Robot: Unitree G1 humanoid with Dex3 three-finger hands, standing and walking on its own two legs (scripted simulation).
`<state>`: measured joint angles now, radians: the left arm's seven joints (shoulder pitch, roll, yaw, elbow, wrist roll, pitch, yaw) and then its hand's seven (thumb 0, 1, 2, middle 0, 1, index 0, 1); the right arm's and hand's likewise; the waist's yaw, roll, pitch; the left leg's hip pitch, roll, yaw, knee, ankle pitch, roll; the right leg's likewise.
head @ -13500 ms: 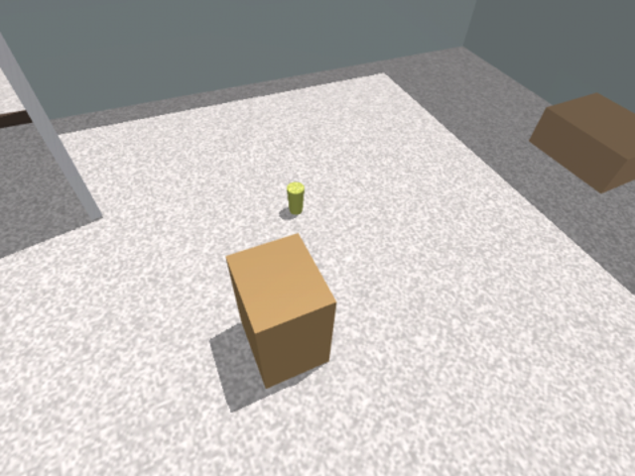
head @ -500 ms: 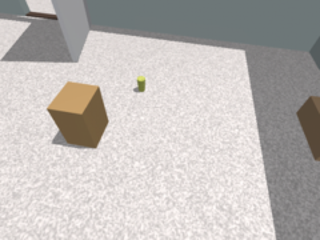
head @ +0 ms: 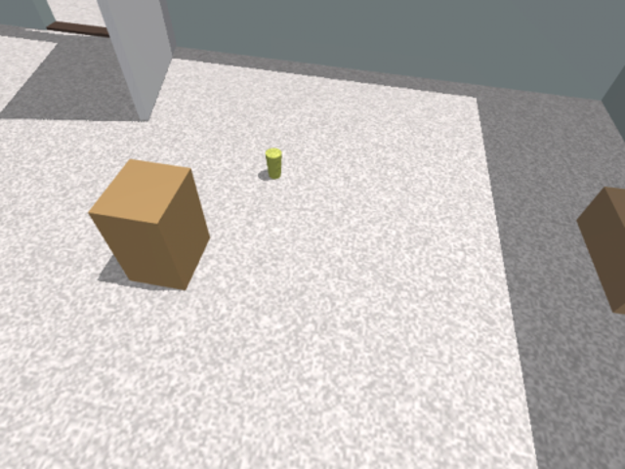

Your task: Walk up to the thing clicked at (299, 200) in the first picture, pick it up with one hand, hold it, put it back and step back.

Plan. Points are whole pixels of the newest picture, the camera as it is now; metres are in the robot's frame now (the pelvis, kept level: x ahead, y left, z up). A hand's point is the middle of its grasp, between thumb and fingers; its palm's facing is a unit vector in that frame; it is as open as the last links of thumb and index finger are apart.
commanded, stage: stand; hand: left
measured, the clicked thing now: (274, 164) +1.47 +0.19 -0.72
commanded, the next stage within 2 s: walk up in 0.46 s
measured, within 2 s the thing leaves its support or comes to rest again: neither
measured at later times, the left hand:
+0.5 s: hand out of the picture +0.07 +0.26 -0.16, palm faces -0.01 -0.94 -0.33, open 7.4 cm
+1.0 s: hand (104, 416) +0.21 +0.31 -0.16, palm faces -0.06 -0.94 -0.33, open 7.4 cm
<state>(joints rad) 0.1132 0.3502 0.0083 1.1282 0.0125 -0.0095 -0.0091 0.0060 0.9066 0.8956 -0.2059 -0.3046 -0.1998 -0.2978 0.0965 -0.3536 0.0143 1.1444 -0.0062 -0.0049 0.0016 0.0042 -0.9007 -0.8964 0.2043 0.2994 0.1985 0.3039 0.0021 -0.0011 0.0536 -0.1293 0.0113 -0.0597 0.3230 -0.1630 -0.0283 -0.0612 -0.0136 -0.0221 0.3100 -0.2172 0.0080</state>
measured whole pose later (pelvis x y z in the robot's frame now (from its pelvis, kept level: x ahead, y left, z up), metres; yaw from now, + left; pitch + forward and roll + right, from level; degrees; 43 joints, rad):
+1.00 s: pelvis +0.15 +0.03 -0.01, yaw +0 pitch -3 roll +1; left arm 0.24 0.45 0.06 0.97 0.02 -0.03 -0.10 0.01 0.91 0.90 -0.20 -0.30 -0.20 -0.30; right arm 0.31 -0.39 -0.06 0.94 -0.02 -0.08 0.06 0.00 -0.90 -0.90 0.21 0.30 0.20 0.30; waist -0.01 -0.06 0.07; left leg -0.02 0.02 0.09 0.38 -0.30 0.01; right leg -0.48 -0.09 0.01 0.79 -0.26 0.00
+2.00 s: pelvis +0.63 -0.01 -0.03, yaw -2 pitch -3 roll +1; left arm 0.22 0.43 0.07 0.89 0.02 -0.06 -0.09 0.01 0.91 0.90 -0.20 -0.30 -0.20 -0.30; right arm 0.37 -0.43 -0.05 0.86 -0.01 -0.06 0.05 0.01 -0.90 -0.90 0.21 0.30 0.20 0.30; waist -0.03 0.01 0.07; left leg -0.09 0.09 0.12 0.61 -0.46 -0.01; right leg -0.40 -0.07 -0.06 0.59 -0.15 -0.02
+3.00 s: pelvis +0.97 -0.03 -0.02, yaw -1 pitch -3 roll +0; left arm 0.28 0.38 0.04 0.86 0.01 -0.09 -0.05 0.00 0.91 0.90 -0.21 -0.30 -0.20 -0.30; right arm 0.30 -0.44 -0.04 0.88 -0.01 -0.03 0.04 0.01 -0.90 -0.90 0.20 0.30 0.20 0.30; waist 0.01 0.06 0.10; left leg -0.42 0.06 0.01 1.02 -0.41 0.03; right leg -0.28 -0.05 -0.06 0.57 -0.24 -0.02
